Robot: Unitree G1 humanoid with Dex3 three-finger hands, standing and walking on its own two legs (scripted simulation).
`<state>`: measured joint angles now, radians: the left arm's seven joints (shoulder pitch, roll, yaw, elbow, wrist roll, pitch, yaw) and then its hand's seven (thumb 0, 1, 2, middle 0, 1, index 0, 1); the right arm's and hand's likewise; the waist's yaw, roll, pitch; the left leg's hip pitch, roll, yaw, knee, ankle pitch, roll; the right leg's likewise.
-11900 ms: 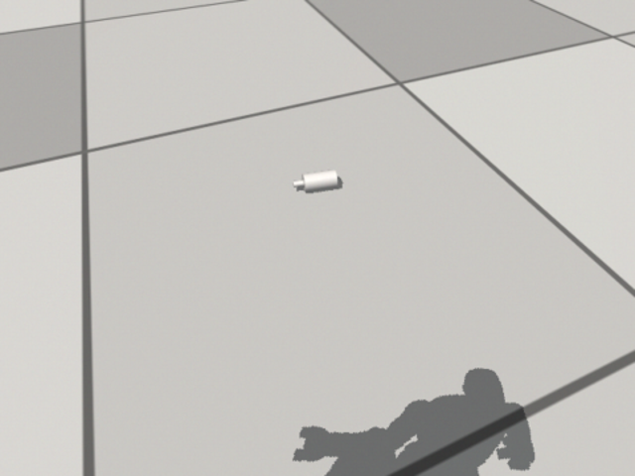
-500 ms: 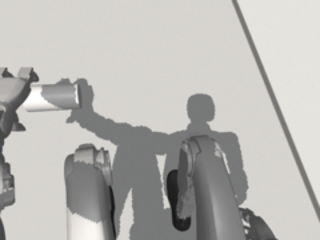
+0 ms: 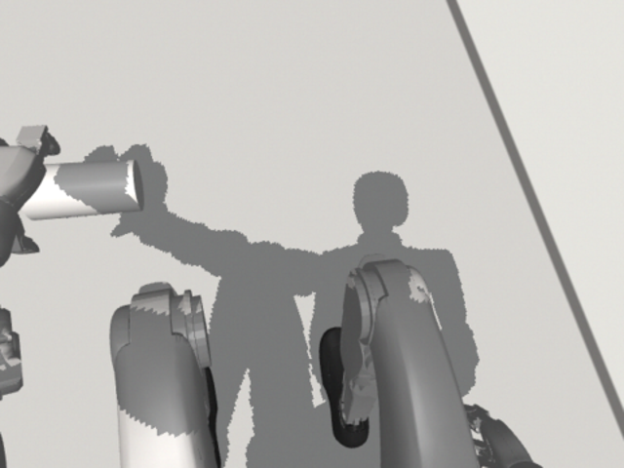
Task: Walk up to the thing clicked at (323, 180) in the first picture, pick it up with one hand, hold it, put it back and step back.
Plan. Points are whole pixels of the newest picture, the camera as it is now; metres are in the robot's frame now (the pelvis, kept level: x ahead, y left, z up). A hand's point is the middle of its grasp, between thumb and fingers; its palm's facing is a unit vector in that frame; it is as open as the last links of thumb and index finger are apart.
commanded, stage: rise first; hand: left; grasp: from above
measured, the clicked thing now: (69, 190) +0.49 +0.33 -0.29
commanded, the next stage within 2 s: approach in 1.50 s
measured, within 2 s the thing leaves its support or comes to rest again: neither
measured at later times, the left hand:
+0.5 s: hand (19, 196) +0.44 +0.34 -0.18, palm faces -0.46 -0.06 -0.89, open 14.2 cm
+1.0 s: hand (15, 191) +0.45 +0.34 -0.17, palm faces -0.46 -0.05 -0.89, open 14.2 cm
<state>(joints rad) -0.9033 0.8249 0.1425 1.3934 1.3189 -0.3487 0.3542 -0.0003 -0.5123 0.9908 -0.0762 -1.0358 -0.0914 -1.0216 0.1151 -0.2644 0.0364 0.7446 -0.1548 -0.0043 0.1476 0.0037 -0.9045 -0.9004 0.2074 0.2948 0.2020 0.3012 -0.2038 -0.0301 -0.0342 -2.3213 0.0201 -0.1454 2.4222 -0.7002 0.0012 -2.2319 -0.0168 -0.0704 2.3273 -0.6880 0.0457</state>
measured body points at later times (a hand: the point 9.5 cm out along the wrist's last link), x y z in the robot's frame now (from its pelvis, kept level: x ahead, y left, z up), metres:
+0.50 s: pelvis +0.00 +0.00 -0.01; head +0.24 +0.10 +0.36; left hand +0.46 +0.34 -0.13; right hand +0.06 -0.27 -0.10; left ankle +0.07 +0.13 -0.30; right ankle +0.10 -0.13 -0.30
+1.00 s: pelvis +0.00 +0.00 -0.01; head +0.24 +0.09 +0.36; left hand +0.47 +0.34 -0.11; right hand +0.06 -0.27 -0.10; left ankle +0.07 +0.13 -0.30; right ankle +0.10 -0.13 -0.30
